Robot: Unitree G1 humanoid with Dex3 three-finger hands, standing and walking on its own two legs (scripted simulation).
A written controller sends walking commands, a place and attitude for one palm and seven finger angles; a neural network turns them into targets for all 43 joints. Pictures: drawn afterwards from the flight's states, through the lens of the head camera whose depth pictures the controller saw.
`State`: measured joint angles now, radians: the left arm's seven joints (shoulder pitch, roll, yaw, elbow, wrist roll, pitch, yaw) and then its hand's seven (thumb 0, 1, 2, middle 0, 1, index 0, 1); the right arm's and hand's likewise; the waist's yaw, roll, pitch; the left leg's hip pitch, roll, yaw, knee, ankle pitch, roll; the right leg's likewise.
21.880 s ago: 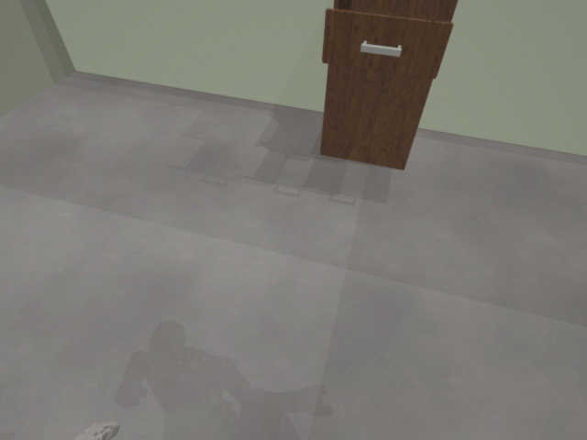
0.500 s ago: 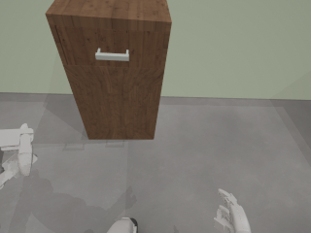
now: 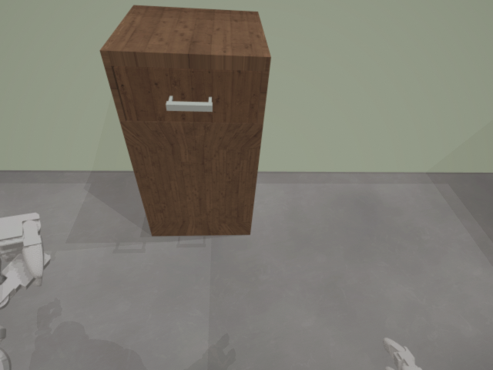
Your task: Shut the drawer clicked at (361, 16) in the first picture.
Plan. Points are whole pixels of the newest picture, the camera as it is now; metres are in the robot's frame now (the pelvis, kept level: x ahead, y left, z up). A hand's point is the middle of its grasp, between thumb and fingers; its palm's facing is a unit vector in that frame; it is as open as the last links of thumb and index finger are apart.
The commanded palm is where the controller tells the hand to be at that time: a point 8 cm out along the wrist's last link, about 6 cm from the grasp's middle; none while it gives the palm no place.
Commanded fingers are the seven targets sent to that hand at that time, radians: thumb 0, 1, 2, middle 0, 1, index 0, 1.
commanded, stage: stop stepping back and stand still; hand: left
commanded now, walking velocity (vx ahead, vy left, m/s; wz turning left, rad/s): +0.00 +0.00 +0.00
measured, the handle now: (190, 102) +0.86 +0.22 -0.01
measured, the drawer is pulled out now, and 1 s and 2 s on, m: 0.00 0.00 0.00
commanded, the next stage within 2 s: let the arm hang, fingers relaxed in 0.20 s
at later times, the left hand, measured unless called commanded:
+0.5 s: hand out of the picture +0.12 +0.24 -0.10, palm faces +0.09 -0.94 -0.33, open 3.0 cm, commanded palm none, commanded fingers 0.00 0.90 0.90 -0.96 -1.12 -0.96 -1.12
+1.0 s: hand out of the picture -0.04 +0.22 -0.15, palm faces +0.09 -0.96 -0.28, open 6.5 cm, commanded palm none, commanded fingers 0.00 0.90 0.90 -0.20 -0.30 -0.20 -0.30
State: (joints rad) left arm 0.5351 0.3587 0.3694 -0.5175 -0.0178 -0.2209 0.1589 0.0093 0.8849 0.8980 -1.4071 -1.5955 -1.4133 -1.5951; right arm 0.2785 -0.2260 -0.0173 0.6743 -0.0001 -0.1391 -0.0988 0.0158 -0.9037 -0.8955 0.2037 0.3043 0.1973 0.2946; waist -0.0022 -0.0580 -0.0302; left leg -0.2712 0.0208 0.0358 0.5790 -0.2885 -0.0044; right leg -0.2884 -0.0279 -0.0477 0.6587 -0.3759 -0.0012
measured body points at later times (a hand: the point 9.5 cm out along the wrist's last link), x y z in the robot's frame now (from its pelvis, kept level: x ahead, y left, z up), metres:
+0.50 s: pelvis -0.01 +0.01 +0.00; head +0.01 -0.01 +0.45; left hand +0.12 +0.28 -0.08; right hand +0.15 -0.23 -0.12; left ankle +0.02 +0.12 -0.73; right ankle +0.00 -0.11 -0.73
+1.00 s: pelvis -0.02 +0.01 +0.01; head -0.01 +0.00 +0.46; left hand -0.05 +0.27 -0.13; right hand +0.00 -0.23 -0.15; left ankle +0.02 +0.12 -0.73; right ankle +0.00 -0.11 -0.73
